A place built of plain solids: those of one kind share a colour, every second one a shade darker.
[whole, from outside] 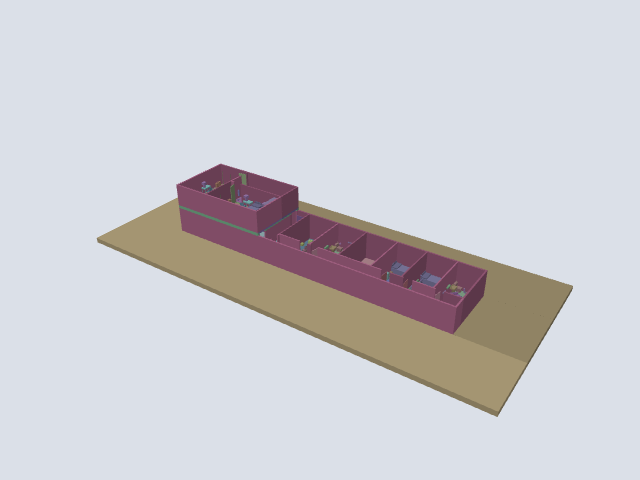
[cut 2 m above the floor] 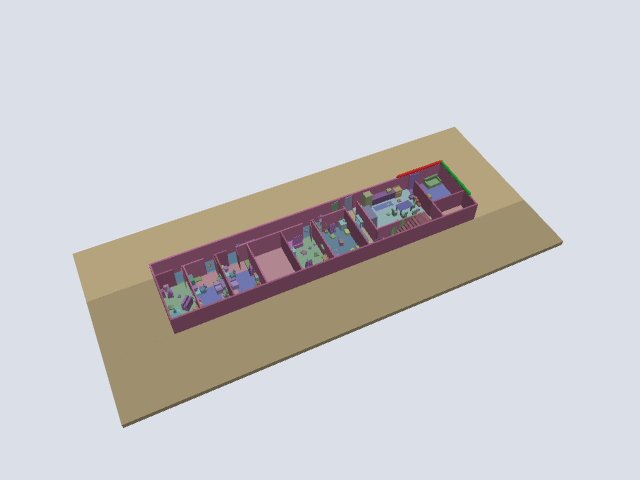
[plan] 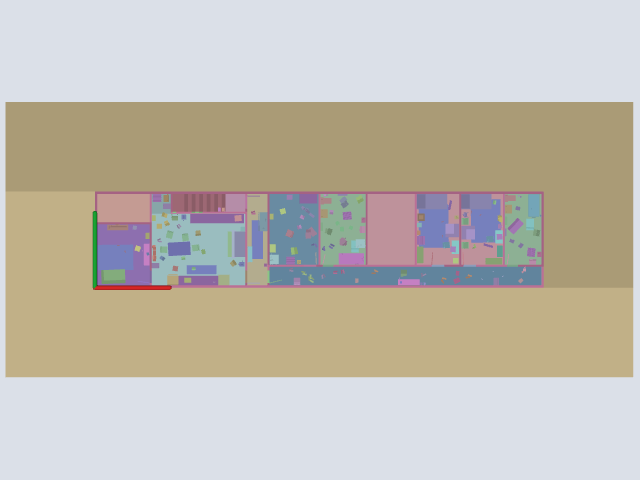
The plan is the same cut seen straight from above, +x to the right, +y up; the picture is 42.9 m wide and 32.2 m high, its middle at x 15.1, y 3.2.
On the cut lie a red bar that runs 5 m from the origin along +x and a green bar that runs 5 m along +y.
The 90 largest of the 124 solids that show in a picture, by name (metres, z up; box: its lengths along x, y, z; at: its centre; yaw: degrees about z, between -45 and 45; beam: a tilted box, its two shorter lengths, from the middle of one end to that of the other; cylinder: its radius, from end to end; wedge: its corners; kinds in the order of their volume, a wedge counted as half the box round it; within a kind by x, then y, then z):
{
 "under_1": {"box": [6.0, 6.45, 0.5], "at": [-3.0, 3.23, -0.33]},
 "under_2": {"box": [42.11, 6.0, 0.5], "at": [15.06, -3.0, -0.33]},
 "under_3": {"box": [42.11, 6.0, 0.5], "at": [15.06, 9.45, -0.33]},
 "under_4": {"box": [6.0, 6.45, 0.5], "at": [33.11, 3.23, -0.33]},
 "under_foot_1": {"box": [30.11, 6.45, 0.5], "at": [15.06, 3.23, -0.53]},
 "wall_1": {"box": [0.16, 4.1, 2.86], "at": [0.08, 2.21, 1.13]},
 "wall_2": {"box": [0.16, 6.13, 2.25], "at": [0.08, 3.23, 3.98]},
 "wall_3": {"box": [0.16, 1.9, 2.86], "at": [0.08, 5.34, 1.13]},
 "wall_4": {"box": [3.81, 0.13, 2.86], "at": [1.91, 4.33, 1.13]},
 "wall_5": {"box": [0.13, 3.11, 2.86], "at": [3.75, 2.71, 1.13]},
 "wall_6": {"box": [0.13, 1.9, 2.86], "at": [3.75, 5.34, 1.13]},
 "wall_7": {"box": [0.13, 3.55, 2.25], "at": [3.85, 1.94, 3.98]},
 "wall_8": {"box": [0.13, 1.46, 2.25], "at": [3.85, 4.57, 3.98]},
 "wall_9": {"box": [10.25, 0.16, 2.25], "at": [5.13, 0.08, 3.98]},
 "wall_10": {"box": [10.25, 0.16, 2.25], "at": [5.13, 6.37, 3.98]},
 "wall_11": {"box": [5.14, 0.13, 2.86], "at": [7.65, 5.03, 1.13]},
 "wall_12": {"box": [5.11, 0.13, 2.25], "at": [7.7, 3.77, 3.98]},
 "wall_13": {"box": [0.13, 3.81, 2.86], "at": [10.16, 3.06, 1.13]},
 "wall_14": {"box": [0.16, 3.55, 2.25], "at": [10.17, 1.94, 3.98]},
 "wall_15": {"box": [0.16, 2.45, 2.25], "at": [10.17, 5.07, 3.98]},
 "wall_16": {"box": [0.13, 4.75, 2.86], "at": [11.65, 3.92, 1.13]},
 "wall_17": {"box": [2.43, 0.13, 2.86], "at": [12.8, 1.48, 1.13]},
 "wall_18": {"box": [30.11, 0.16, 2.86], "at": [15.06, 0.08, 1.13]},
 "wall_19": {"box": [0.43, 0.13, 2.86], "at": [15.06, 1.48, 1.13]},
 "wall_20": {"box": [30.11, 0.16, 2.86], "at": [15.06, 6.37, 1.13]},
 "wall_21": {"box": [0.13, 4.75, 2.86], "at": [15.07, 3.92, 1.13]},
 "wall_22": {"box": [0.13, 4.75, 2.86], "at": [18.23, 3.92, 1.13]},
 "wall_23": {"box": [6.59, 0.13, 2.86], "at": [19.3, 1.48, 1.13]},
 "wall_24": {"box": [0.13, 4.75, 2.86], "at": [21.53, 3.92, 1.13]},
 "wall_25": {"box": [1.28, 0.13, 2.86], "at": [24.08, 1.48, 1.13]},
 "wall_26": {"box": [0.13, 4.75, 2.86], "at": [24.51, 3.92, 1.13]},
 "wall_27": {"box": [2.09, 0.13, 2.86], "at": [26.61, 1.48, 1.13]},
 "wall_28": {"box": [0.13, 4.75, 2.86], "at": [27.44, 3.92, 1.13]},
 "wall_29": {"box": [1.73, 0.13, 2.86], "at": [29.25, 1.48, 1.13]},
 "wall_30": {"box": [0.16, 1.25, 2.86], "at": [30.03, 0.79, 1.13]},
 "wall_31": {"box": [0.16, 4.75, 2.86], "at": [30.03, 3.92, 1.13]},
 "stair_1": {"box": [0.28, 1.2, 2.97], "at": [5.35, 5.69, 1.18]},
 "stair_2": {"box": [0.78, 1.2, 2.59], "at": [5.6, 5.69, 0.99]},
 "stair_3": {"box": [1.04, 1.2, 2.4], "at": [5.73, 5.69, 0.9]},
 "stair_4": {"box": [1.29, 1.2, 2.21], "at": [5.85, 5.69, 0.8]},
 "stair_5": {"box": [1.54, 1.2, 2.02], "at": [5.98, 5.69, 0.71]},
 "stair_6": {"box": [1.79, 1.2, 1.83], "at": [6.11, 5.69, 0.61]},
 "stair_7": {"box": [2.05, 1.2, 1.63], "at": [6.23, 5.69, 0.52]},
 "stair_8": {"box": [2.3, 1.2, 1.44], "at": [6.36, 5.69, 0.42]},
 "stair_9": {"box": [2.55, 1.2, 1.25], "at": [6.49, 5.69, 0.33]},
 "stair_10": {"box": [2.8, 1.2, 1.06], "at": [6.61, 5.69, 0.23]},
 "stair_11": {"box": [3.06, 1.2, 0.87], "at": [6.74, 5.69, 0.14]},
 "stair_12": {"box": [3.31, 1.2, 0.68], "at": [6.86, 5.69, 0.04]},
 "stair_13": {"box": [3.56, 1.2, 0.49], "at": [6.99, 5.69, -0.05]},
 "floor_kitchen_1": {"box": [1.27, 1.33, 0.7], "at": [4.45, 5.62, -0.35]},
 "floor_kitchen_2": {"box": [6.28, 4.8, 0.7], "at": [6.95, 2.56, -0.35]},
 "floor_bunk_1": {"box": [3.17, 4.75, 0.5], "at": [19.88, 3.92, -0.45]},
 "floor_bunk_2": {"box": [2.85, 4.75, 0.5], "at": [23.02, 3.92, -0.45]},
 "floor_bunk_3": {"box": [2.8, 4.75, 0.5], "at": [25.97, 3.92, -0.45]},
 "floor_washroom_1": {"box": [3.03, 4.75, 0.5], "at": [16.65, 3.92, -0.45]},
 "floor_washroom_2": {"box": [2.45, 4.75, 0.5], "at": [28.73, 3.92, -0.45]},
 "floor_corr_1": {"box": [18.24, 1.25, 0.5], "at": [20.83, 0.79, -0.45]},
 "floor_parlour_1": {"box": [3.52, 4.1, 0.7], "at": [1.92, 2.21, -0.35]},
 "floor_drying_1": {"box": [3.29, 4.75, 0.5], "at": [13.36, 3.92, -0.45]},
 "floor_passage_1": {"box": [1.36, 6.13, 0.7], "at": [10.9, 3.23, -0.35]},
 "floor_dairy_1": {"box": [3.52, 1.9, 0.7], "at": [1.92, 5.34, -0.35]},
 "fixture_breast_kitchen_1": {"box": [0.73, 1.71, 2.61], "at": [9.73, 2.91, 1.26]},
 "child_bed_1": {"box": [0.55, 0.96, 0.2], "at": [21.9, 5.79, 0.38]},
 "child_bed_2": {"box": [2.06, 1.06, 0.4], "at": [22.6, 5.79, 0.18]},
 "child_bed_3": {"box": [0.55, 0.96, 0.2], "at": [24.88, 5.79, 0.38]},
 "child_bed_4": {"box": [2.06, 1.06, 0.4], "at": [25.58, 5.79, 0.18]},
 "rug_1": {"box": [2.4, 1.7, 0.08], "at": [1.38, 2.03, -0.03], "yaw": 0.5},
 "rug_2": {"box": [0.75, 2.6, 0.08], "at": [10.9, 3.23, -0.03], "yaw": 0.1},
 "rug_3": {"box": [2.0, 2.9, 0.08], "at": [22.73, 4.12, -0.23], "yaw": 0.4},
 "rug_4": {"box": [2.0, 2.9, 0.08], "at": [26.23, 4.47, -0.23], "yaw": 0.9},
 "counter_run_1": {"box": [2.66, 0.61, 0.78], "at": [6.94, 0.47, 0.49]},
 "floor_lobby_1": {"box": [1.35, 1.2, 0.7], "at": [9.42, 5.69, -0.35]},
 "fridge_1": {"box": [0.75, 0.7, 1.72], "at": [8.65, 0.52, 0.86]},
 "cube_shelf_1": {"box": [0.39, 1.46, 0.76], "at": [3.48, 2.21, 0.38]},
 "cube_shelf_2": {"box": [1.46, 0.39, 0.76], "at": [21.07, 0.37, 0.18]},
 "armchair_club_1": {"box": [0.9, 0.92, 0.35], "at": [23.97, 3.83, 0.05]},
 "armchair_club_2": {"box": [0.33, 0.92, 0.38], "at": [24.26, 3.83, 0.41]},
 "armchair_club_3": {"box": [0.33, 0.92, 0.38], "at": [24.75, 3.69, 0.41]},
 "armchair_club_4": {"box": [0.9, 0.92, 0.35], "at": [25.05, 3.69, 0.05]},
 "chest_drawers_1": {"box": [0.5, 1.28, 1.04], "at": [11.32, 4.42, 0.52]},
 "washer_1": {"box": [0.6, 0.62, 0.87], "at": [12.03, 1.9, 0.24]},
 "washer_2": {"box": [0.62, 0.6, 0.87], "at": [17.8, 2.96, 0.24]},
 "sofa_1": {"box": [1.6, 0.93, 0.34], "at": [1.23, 0.75, 0.28], "yaw": 2.5},
 "sofa_2": {"box": [1.6, 0.23, 0.39], "at": [1.25, 0.39, 0.65], "yaw": 2.5},
 "bathtub_1": {"box": [1.7, 0.76, 0.44], "at": [17.2, 1.93, 0.02]},
 "wall_band_1": {"box": [10.25, 0.16, 0.31], "at": [5.13, 0.08, 2.71]},
 "range_cooker_1": {"box": [0.76, 0.65, 0.94], "at": [5.23, 0.49, 0.47]},
 "flat_shelf_1": {"box": [0.39, 0.76, 1.46], "at": [27.17, 2.44, 0.53]},
 "drying_rack_1": {"box": [0.57, 1.02, 0.53], "at": [28.22, 4.13, 0.07], "yaw": -44.0},
 "clawfoot_tub_1": {"box": [0.74, 1.5, 0.1], "at": [29.45, 5.52, 0.35]}
}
